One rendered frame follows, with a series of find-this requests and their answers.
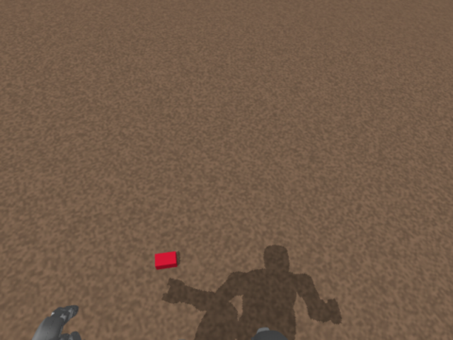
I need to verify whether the left robot hand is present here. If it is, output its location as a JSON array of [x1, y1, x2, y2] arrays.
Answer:
[[32, 305, 85, 340]]

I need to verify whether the small box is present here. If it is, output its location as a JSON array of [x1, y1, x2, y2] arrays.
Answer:
[[155, 251, 177, 270]]

